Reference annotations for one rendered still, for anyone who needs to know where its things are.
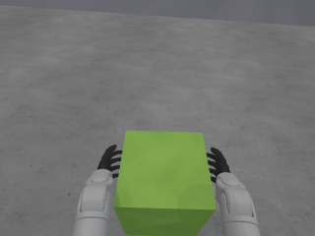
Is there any carton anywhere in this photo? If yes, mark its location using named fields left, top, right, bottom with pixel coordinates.
left=113, top=130, right=217, bottom=236

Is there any left robot hand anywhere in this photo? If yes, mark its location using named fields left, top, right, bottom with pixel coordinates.
left=97, top=145, right=123, bottom=179

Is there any right robot forearm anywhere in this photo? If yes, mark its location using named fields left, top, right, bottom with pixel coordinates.
left=216, top=172, right=261, bottom=236

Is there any left robot forearm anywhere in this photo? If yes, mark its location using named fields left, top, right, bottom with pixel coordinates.
left=71, top=169, right=114, bottom=236

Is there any right robot hand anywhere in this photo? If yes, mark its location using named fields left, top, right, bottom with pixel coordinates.
left=206, top=147, right=230, bottom=183

